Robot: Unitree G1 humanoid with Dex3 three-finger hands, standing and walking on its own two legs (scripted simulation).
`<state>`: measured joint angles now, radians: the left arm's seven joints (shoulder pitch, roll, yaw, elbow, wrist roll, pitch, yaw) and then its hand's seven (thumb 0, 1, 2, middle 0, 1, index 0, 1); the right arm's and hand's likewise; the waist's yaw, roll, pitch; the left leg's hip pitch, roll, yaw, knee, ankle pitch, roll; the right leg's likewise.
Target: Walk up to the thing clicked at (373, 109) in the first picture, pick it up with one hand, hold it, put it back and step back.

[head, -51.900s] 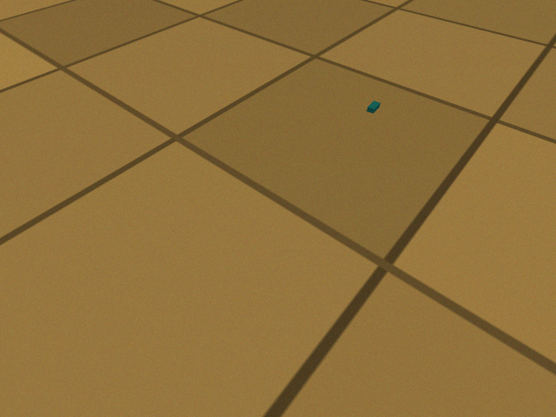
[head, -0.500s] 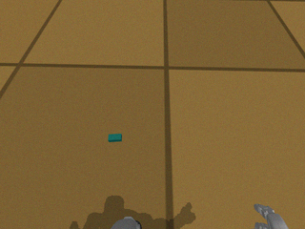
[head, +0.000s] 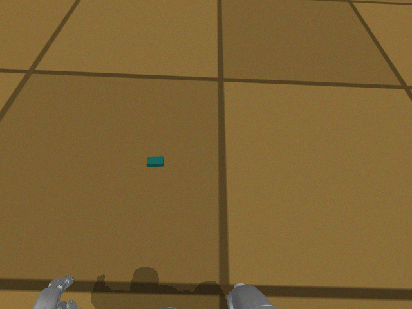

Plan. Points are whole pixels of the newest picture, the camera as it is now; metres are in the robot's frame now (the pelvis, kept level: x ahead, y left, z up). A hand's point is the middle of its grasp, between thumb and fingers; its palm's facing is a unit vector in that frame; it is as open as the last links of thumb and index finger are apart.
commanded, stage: step back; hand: left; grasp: from above
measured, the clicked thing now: (155, 161) +0.92 +0.27 -0.74
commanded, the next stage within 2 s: stand in 1.40 s
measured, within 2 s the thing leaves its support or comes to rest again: neither
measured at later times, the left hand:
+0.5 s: hand out of the picture -0.08 +0.27 -0.13, palm faces +0.02 -0.90 -0.43, open 7.4 cm
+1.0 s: hand out of the picture -0.09 +0.25 -0.15, palm faces +0.04 -0.94 -0.34, open 7.4 cm
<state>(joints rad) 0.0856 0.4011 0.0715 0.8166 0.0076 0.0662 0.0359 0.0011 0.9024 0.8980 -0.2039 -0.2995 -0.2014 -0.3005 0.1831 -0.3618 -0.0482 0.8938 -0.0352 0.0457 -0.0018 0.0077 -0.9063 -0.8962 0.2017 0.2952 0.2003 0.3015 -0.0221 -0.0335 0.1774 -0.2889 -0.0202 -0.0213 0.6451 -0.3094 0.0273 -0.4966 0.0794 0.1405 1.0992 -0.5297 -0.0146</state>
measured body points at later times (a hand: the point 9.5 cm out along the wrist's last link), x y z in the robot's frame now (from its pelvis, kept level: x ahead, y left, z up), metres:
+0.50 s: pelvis -0.15 -0.01 +0.00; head -0.12 -0.02 +0.45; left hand -0.08 +0.31 -0.11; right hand -0.09 -0.33 -0.13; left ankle -0.17 +0.11 -0.71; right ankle -0.12 -0.14 -0.72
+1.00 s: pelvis -0.15 -0.01 +0.00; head -0.13 +0.00 +0.45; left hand -0.09 +0.30 -0.12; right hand -0.06 -0.32 -0.12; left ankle -0.14 +0.11 -0.73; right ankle -0.14 -0.14 -0.72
